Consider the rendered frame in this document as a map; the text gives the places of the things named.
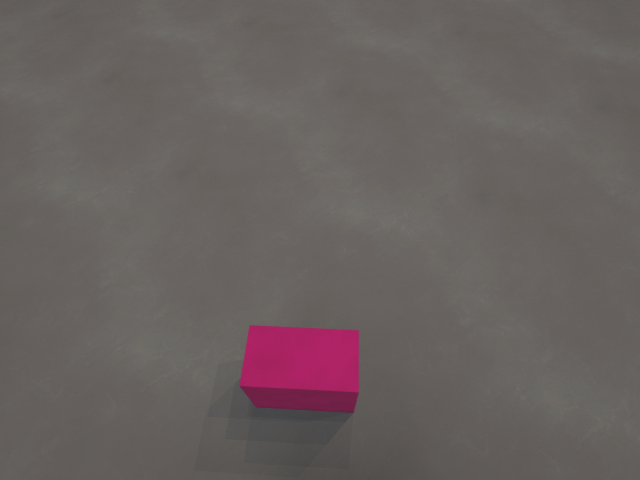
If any carton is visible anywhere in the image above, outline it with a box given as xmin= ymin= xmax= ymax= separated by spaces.
xmin=240 ymin=325 xmax=359 ymax=413

